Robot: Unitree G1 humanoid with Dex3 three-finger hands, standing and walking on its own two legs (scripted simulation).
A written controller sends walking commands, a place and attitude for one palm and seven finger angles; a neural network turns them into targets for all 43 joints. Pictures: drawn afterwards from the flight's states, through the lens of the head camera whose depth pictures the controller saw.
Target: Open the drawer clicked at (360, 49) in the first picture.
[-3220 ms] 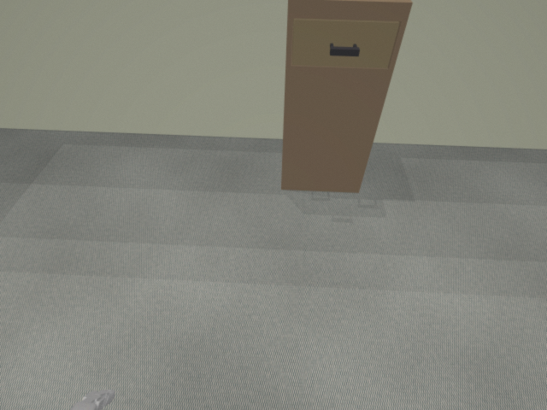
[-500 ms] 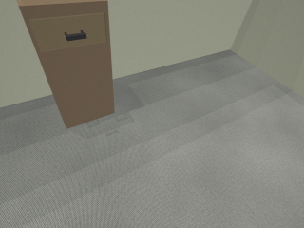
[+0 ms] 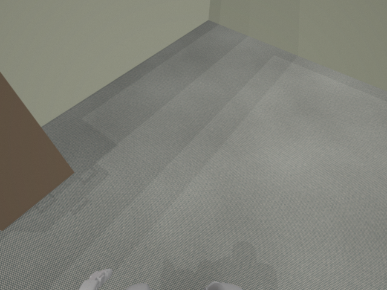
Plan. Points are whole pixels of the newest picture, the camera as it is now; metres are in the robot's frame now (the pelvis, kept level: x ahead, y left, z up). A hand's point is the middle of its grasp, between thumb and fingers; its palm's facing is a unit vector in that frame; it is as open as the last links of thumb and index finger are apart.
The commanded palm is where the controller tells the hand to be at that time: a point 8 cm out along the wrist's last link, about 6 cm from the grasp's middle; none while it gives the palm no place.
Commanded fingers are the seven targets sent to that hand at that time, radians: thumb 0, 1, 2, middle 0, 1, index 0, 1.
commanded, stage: walk to a spot facing it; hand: left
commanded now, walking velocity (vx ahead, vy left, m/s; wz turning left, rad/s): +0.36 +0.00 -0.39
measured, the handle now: out of the picture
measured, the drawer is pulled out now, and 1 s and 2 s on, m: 0.00 0.00 0.00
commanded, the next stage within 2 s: turn to face it in 0.70 s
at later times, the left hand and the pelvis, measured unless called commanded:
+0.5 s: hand (90, 264) +0.20 +0.25 -0.17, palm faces -0.10 -0.98 -0.18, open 7.4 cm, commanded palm none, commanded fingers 0.00 0.90 0.90 -0.20 -0.30 -0.20 -0.30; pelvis +0.22 +0.06 +0.01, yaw -15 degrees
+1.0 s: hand (157, 159) +0.48 +0.11 -0.14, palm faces -0.47 -0.85 -0.26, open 7.4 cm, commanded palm none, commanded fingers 0.00 0.90 0.90 -0.20 -0.30 -0.20 -0.30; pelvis +0.29 +0.00 +0.01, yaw -26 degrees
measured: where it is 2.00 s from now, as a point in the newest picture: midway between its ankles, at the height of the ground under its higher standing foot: (190, 282)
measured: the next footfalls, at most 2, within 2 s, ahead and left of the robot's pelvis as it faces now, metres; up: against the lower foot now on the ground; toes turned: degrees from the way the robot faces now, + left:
left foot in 0.42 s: +0.33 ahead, +0.14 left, +0.00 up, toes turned -4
right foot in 0.92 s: +0.29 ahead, -0.13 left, +0.00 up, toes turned -35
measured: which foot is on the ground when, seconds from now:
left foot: up 0.00-0.40, down 0.42-0.92, up 0.94-1.00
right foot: down 0.00-0.42, up 0.44-0.90, down 0.92-1.00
